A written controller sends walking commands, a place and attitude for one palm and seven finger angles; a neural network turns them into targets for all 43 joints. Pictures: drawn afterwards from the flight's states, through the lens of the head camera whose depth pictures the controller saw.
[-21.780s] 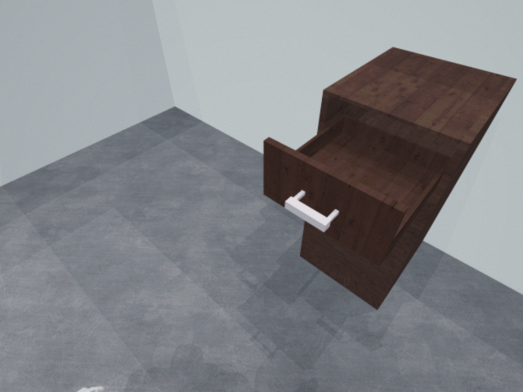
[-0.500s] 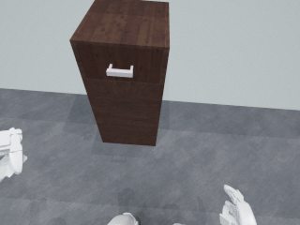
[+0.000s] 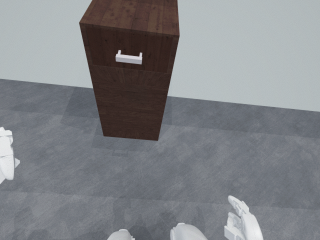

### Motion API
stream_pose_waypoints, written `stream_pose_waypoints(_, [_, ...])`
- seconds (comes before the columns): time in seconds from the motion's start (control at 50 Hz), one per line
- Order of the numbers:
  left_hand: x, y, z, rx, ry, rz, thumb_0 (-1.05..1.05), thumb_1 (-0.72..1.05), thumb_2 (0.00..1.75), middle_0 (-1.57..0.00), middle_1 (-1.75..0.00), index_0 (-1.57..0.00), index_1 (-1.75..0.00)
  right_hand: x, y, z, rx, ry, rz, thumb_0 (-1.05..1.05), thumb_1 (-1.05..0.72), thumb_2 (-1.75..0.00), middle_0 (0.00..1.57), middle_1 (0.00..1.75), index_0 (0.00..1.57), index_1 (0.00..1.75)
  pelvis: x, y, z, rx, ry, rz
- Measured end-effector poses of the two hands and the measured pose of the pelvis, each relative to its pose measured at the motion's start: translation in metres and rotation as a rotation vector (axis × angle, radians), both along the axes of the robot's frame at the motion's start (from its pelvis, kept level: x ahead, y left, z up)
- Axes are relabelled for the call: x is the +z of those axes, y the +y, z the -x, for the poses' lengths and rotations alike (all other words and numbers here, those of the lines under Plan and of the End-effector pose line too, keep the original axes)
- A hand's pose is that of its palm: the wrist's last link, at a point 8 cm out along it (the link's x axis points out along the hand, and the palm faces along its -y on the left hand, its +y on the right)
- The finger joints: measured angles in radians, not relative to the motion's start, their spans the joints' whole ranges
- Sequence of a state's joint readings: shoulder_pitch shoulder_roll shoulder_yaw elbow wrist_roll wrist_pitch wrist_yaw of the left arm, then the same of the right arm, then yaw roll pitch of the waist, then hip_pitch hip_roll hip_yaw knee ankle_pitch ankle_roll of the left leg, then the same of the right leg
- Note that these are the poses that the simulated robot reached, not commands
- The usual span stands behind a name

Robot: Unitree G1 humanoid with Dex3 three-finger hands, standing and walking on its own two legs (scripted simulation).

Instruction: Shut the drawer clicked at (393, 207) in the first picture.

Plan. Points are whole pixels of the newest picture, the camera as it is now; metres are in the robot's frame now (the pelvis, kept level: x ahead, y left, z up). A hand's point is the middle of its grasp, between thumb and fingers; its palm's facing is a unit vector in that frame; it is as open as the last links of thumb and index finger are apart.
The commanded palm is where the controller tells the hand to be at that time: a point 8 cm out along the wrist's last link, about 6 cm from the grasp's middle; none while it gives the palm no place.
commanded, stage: stop stepping back and stand still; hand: left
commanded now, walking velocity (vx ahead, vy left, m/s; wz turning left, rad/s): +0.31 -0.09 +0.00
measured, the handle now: (129, 56) +0.80 +0.18 -0.04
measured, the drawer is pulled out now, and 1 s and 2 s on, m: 0.00 0.00 0.00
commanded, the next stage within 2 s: let the arm hang, fingers relaxed in 0.96 s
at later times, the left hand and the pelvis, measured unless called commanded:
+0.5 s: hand (38, 191) +0.16 +0.21 +0.17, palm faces +0.35 -0.84 -0.41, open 3.3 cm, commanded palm +0.09 +0.25 +0.18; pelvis -0.05 -0.02 +0.00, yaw -4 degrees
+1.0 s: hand (57, 184) +0.17 +0.19 +0.17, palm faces +0.25 -0.85 -0.47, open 3.3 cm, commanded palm +0.11 +0.24 +0.18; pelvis -0.04 -0.03 +0.01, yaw -4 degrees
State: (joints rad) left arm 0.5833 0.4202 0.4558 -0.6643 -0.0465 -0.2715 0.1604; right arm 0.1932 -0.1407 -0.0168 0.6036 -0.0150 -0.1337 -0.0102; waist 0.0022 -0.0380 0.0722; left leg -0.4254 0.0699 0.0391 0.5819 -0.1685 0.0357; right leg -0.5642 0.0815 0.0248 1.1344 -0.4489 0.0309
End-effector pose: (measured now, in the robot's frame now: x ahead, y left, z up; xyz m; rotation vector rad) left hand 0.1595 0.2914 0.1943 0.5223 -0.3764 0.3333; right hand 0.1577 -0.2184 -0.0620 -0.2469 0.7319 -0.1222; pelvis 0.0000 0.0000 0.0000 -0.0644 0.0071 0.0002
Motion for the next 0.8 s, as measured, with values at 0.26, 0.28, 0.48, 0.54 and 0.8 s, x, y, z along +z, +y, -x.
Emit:
stream_pose_waypoints(0.26, [0.005,-0.045,0.039,-0.086,0.105,-0.023,0.01,0.88,0.90,-1.40,-1.60,-1.41,-1.60,-0.019,-0.031,0.082,-0.087,0.067,-0.039,0.01,-0.90,-0.90,0.21,0.30,0.21,0.30,0.002,-0.018,0.045,-0.050,0.021,-0.038])
stream_pose_waypoints(0.28, [0.005,-0.043,0.042,-0.079,0.102,-0.020,0.01,0.88,0.90,-1.40,-1.60,-1.41,-1.60,-0.019,-0.036,0.087,-0.107,0.079,-0.035,0.01,-0.90,-0.90,0.21,0.30,0.21,0.30,0.003,-0.018,0.043,-0.059,0.018,-0.045])
stream_pose_waypoints(0.48, [-0.015,-0.037,0.033,-0.011,0.083,0.059,0.01,0.89,0.90,-1.40,-1.60,-1.41,-1.60,-0.014,-0.062,0.099,-0.176,0.002,0.033,0.01,-0.90,-0.90,0.20,0.30,0.20,0.30,-0.003,-0.019,0.052,-0.065,-0.027,-0.082])
stream_pose_waypoints(0.54, [-0.008,-0.053,0.037,-0.049,0.093,0.008,0.02,0.89,0.90,-1.40,-1.60,-1.41,-1.60,-0.013,-0.058,0.097,-0.148,-0.028,-0.008,0.01,-0.90,-0.90,0.20,0.30,0.20,0.30,-0.003,-0.028,0.059,-0.057,-0.031,-0.084])
stream_pose_waypoints(0.8, [-0.015,-0.043,0.040,0.039,0.155,0.026,0.01,0.88,0.90,-1.40,-1.60,-1.41,-1.60,-0.022,-0.057,0.075,-0.113,0.057,-0.012,0.01,-0.90,-0.90,0.20,0.30,0.20,0.30,0.003,-0.029,0.039,-0.048,0.000,-0.065])
